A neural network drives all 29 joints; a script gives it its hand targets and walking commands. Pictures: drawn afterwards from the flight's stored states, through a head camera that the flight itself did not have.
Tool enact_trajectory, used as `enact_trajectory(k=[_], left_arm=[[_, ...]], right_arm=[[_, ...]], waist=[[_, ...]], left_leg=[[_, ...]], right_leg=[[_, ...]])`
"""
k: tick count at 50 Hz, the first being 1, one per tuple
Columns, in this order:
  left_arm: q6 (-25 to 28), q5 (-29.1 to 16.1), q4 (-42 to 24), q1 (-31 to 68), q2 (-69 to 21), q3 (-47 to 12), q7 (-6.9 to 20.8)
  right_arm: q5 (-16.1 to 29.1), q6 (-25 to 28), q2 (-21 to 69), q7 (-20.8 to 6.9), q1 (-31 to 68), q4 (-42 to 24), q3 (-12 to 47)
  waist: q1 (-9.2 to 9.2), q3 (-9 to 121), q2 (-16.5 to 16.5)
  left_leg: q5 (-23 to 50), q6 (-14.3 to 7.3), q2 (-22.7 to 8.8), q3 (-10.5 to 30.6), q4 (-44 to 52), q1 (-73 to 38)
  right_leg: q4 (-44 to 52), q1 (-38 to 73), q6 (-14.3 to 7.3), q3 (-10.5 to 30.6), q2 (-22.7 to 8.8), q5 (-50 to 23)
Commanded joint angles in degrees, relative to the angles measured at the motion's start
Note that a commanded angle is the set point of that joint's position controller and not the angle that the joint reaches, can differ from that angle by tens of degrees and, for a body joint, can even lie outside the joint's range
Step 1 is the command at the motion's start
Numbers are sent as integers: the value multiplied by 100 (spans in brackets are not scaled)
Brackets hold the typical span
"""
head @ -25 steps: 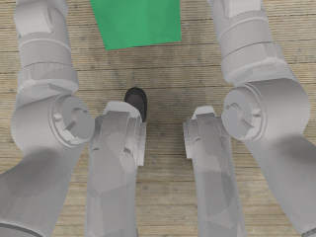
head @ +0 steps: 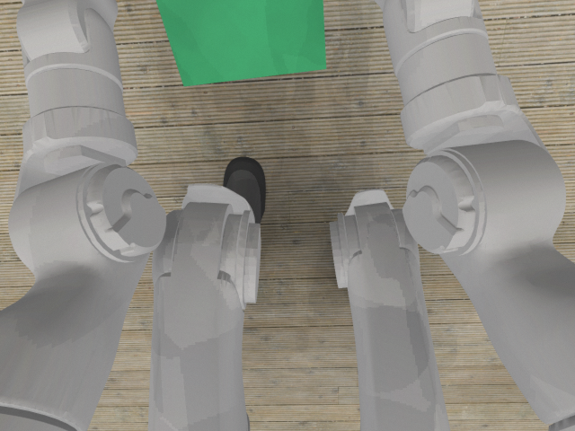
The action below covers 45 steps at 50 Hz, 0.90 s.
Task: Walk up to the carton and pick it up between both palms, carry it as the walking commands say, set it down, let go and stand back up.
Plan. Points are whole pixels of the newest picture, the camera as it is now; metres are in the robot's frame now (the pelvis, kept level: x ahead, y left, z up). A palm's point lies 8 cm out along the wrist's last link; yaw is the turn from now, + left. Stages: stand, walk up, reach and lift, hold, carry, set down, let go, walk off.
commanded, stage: set down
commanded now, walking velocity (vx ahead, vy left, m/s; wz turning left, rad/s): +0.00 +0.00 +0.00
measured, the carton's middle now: out of the picture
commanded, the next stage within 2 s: none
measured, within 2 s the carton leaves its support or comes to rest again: rests again in 0.32 s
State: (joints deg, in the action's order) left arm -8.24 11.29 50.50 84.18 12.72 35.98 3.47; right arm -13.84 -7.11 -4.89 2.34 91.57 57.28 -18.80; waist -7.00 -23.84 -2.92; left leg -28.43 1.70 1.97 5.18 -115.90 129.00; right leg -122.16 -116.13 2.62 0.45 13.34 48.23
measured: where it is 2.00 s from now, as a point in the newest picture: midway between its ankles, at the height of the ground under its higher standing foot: (303, 254)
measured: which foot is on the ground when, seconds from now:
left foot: down 0.00-1.00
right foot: down 0.00-1.00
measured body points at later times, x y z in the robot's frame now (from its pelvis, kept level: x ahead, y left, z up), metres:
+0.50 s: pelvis -0.01 +0.00 -0.02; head +0.39 +0.01 +0.16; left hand +0.52 +0.24 -0.25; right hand +0.55 -0.03 -0.26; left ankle +0.12 +0.13 -0.38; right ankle +0.04 -0.11 -0.38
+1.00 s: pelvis -0.03 +0.01 -0.03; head +0.36 +0.02 +0.17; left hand +0.51 +0.25 -0.25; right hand +0.57 -0.05 -0.22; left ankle +0.12 +0.13 -0.38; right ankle +0.04 -0.11 -0.38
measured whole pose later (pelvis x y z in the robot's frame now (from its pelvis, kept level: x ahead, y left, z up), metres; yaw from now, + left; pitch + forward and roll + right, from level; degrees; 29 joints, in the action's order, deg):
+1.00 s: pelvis -0.03 +0.01 -0.03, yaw -3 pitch +35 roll -2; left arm -2.1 5.3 71.4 91.6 19.3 30.3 -2.5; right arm 2.9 -8.5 -15.8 5.5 95.8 61.2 -2.1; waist -7.4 -29.9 -1.5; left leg -25.6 0.0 -2.5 2.1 -120.7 130.1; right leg -127.9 -120.8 2.6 -0.6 10.0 42.3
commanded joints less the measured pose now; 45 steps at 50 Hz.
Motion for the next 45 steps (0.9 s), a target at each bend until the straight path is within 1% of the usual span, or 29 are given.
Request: enact_trajectory(k=[1, 2, 3, 5, 7, 8, 10, 11, 12, 15, 16, 17, 19, 22, 24, 25, 26, 29, 32, 33, 34, 35, 36, 37, 39, 40, 41, 42, 45], left_arm=[[-505, 347, 1600, 888, -3600, -1199, 1019], [-502, 477, 1586, 886, -3214, -1063, 970], [-447, 519, 1755, 704, -3152, -1006, 925], [-353, 315, 1339, 1325, -3419, -1124, 992], [-269, 148, 1522, 1127, -3615, -1261, 928], [-228, 251, 1264, 1261, -3264, -1256, 867], [-259, 261, 1500, 1014, -3428, -1189, 895], [-144, 330, 1507, 1222, -2921, -1087, 774], [-131, 147, 1449, 1149, -3052, -1076, 865], [-67, -67, 1540, 1437, -3048, -1250, 820], [27, -38, 1651, 1438, -2452, -1165, 697], [26, -73, 1532, 1387, -2621, -878, 697], [182, -56, 1497, 1413, -1928, -842, 568], [258, -228, 2049, 1054, -1598, -968, 382], [383, -218, 2022, 926, -773, -481, 132], [437, -385, 2014, 1296, -543, -644, 96], [509, -291, 2085, 1010, -168, -505, -41], [753, -786, 1741, 1332, 1239, -601, -491], [759, -1101, 1676, 1580, 1249, -940, -547], [716, -938, 2246, 1243, 1361, -697, -553], [754, -992, 1724, 1374, 1267, -910, -577], [742, -1017, 2154, 1210, 1457, -768, -584], [793, -959, 2085, 1465, 1683, -593, -588], [719, -1253, 2010, 1533, 1561, -992, -564], [804, -1172, 1536, 1814, 1476, -1015, -566], [799, -1126, 1931, 1633, 1828, -801, -604], [710, -1358, 2091, 1466, 1406, -1082, -543], [702, -1371, 2119, 1357, 1672, -1082, -548], [705, -1322, 1326, 2095, 1786, -1032, -693]], right_arm=[[-270, -309, 2878, -751, 692, 557, 682], [-337, -381, 3028, -728, 550, 740, 631], [-144, -331, 3024, -755, 889, 530, 849], [-145, -265, 2840, -740, 871, 532, 923], [72, -115, 2740, -669, 1474, -139, 1241], [153, -199, 2950, -734, 1000, 212, 1232], [174, -200, 2896, -724, 1204, 100, 1234], [355, -159, 2923, -723, 1464, -217, 1454], [174, -178, 2643, -648, 1418, -23, 1428], [494, -96, 2508, -581, 1782, -500, 1627], [567, -37, 2394, -537, 2009, -695, 1879], [496, -32, 2080, -398, 1803, -480, 1764], [629, -34, 2018, -408, 1769, -649, 1980], [871, -7, 1281, -307, 1721, -273, 1898], [943, 111, 357, -115, 1854, -769, 1765], [1022, 101, 329, -35, 2237, -1065, 2062], [1112, 90, -43, 33, 1935, -738, 1839], [1465, 174, -1227, 345, 2220, -1024, 1979], [1496, 60, -1636, 378, 1916, -298, 1920], [1440, 48, -1794, 401, 1708, -40, 1849], [1573, 40, -1670, 332, 1646, -188, 1885], [1519, -2, -1803, 329, 1716, 32, 2043], [1807, 4, -1603, 267, 2079, -170, 2142], [1734, 9, -1778, 270, 2071, -209, 2141], [1841, 23, -1743, 255, 2001, -125, 2027], [1901, -44, -1844, 227, 1843, 331, 1981], [1835, 30, -1932, 237, 1991, 189, 2159], [2028, 4, -1752, 222, 2366, -115, 2321], [1902, 19, -2165, 308, 2719, -618, 1979]], waist=[[348, 3774, 1270], [348, 3585, 1139], [-40, 3668, 1394], [164, 4084, 1248], [4, 4386, 1660], [-21, 4262, 1125], [-95, 4290, 1374], [-367, 4353, 1494], [-133, 4256, 1876], [-289, 4761, 1492], [-556, 4835, 1594], [-339, 4821, 1731], [-640, 5033, 2045], [-677, 4712, 1509], [-670, 5222, 1657], [-663, 5517, 2093], [-734, 5347, 1723], [-744, 5715, 1856], [-531, 5469, 1411], [-493, 4991, 1433], [-503, 5093, 1210], [-716, 5057, 1592], [-973, 4979, 1462], [-646, 5084, 1534], [-651, 4842, 1251], [-869, 4572, 1189], [-580, 5040, 1496], [-938, 5046, 1480], [-761, 4895, 1475]], left_leg=[[2265, -234, 322, -245, 2, -3748], [2114, -199, 287, -326, 61, -3642], [2481, -237, 284, -240, 42, -3810], [2677, -131, 251, -306, -140, -3695], [2948, -214, 271, -265, -178, -3734], [2748, -226, 290, -349, -122, -3821], [2641, -285, 251, -362, -251, -3809], [2806, -362, 238, -253, -205, -3953], [2721, -260, 210, -303, -351, -3697], [2667, -251, 160, -343, -257, -3660], [2877, -227, 58, -391, -467, -3790], [2771, -145, 81, -477, -530, -3210], [2916, -179, 81, -427, -406, -3160], [2750, -158, 16, -440, -327, -3574], [2974, -167, -75, -453, -498, -3956], [2675, -198, -175, -431, -558, -3521], [2839, -185, -80, -549, -552, -3715], [2956, -294, -190, -471, -565, -4029], [3195, -251, -206, -363, -605, -4240], [2943, -218, -216, -422, -516, -4322], [2954, -211, -192, -556, -437, -4325], [2764, -221, -226, -443, -515, -4234], [2799, -286, -297, -488, -562, -4374], [2598, -289, -305, -395, -462, -4142], [2952, -315, -299, -406, -505, -4323], [2677, -300, -251, -500, -491, -4270], [2806, -240, -345, -486, -570, -4461], [2414, -333, -336, -480, -505, -4113], [2786, -384, -296, -323, -396, -4490]], right_leg=[[1033, -671, -115, 2, -291, -2527], [1155, -440, -88, 55, -321, -2462], [1073, -696, -2, 9, -299, -2647], [1041, -328, -116, 220, -337, -3102], [907, -167, -42, 98, -384, -3465], [838, -461, -69, 89, -270, -3112], [902, -482, -22, 165, -356, -2967], [827, -712, -13, 196, -302, -2926], [979, -402, 86, 217, -447, -3192], [740, 137, 2, 183, -434, -3258], [648, -33, 18, 280, -545, -3378], [736, 661, 52, 406, -605, -3961], [620, 909, 7, 383, -609, -4092], [592, 406, 53, 242, -603, -3339], [504, 604, 98, 234, -643, -3436], [540, 1129, 119, 284, -799, -3679], [595, 1034, 96, 354, -701, -3754], [465, 955, 168, 261, -764, -3458], [540, 364, 21, 356, -826, -3132], [653, -57, 48, 209, -786, -2699], [642, 85, 28, 275, -748, -2789], [659, -166, 60, 302, -864, -2469], [708, -323, 77, 321, -834, -2396], [466, 206, 63, 204, -868, -2432], [576, -190, 4, 277, -882, -2586], [602, -494, 18, 265, -812, -2301], [579, -2, 38, 183, -913, -2508], [465, 295, 50, 278, -924, -2369], [550, -370, 35, 215, -897, -2224]])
